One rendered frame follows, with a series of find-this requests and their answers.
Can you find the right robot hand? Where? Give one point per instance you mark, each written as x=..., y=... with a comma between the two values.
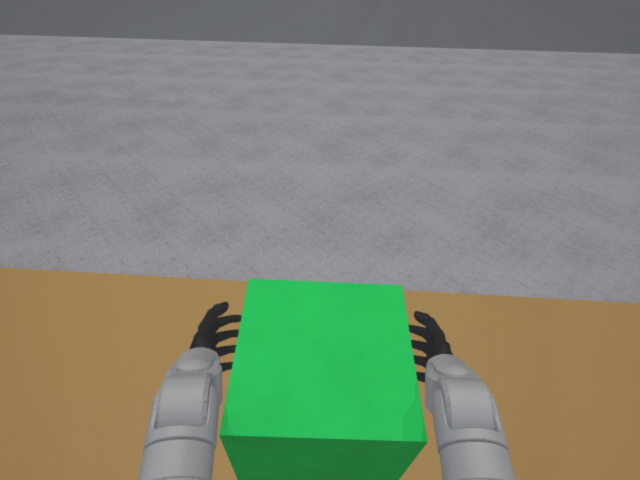
x=436, y=343

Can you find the robot left forearm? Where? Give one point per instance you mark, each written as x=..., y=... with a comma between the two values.
x=182, y=429

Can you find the left robot hand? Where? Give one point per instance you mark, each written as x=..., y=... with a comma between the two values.
x=207, y=336

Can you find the robot right forearm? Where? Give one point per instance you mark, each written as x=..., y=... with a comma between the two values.
x=469, y=433

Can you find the carton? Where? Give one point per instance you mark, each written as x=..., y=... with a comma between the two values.
x=323, y=384

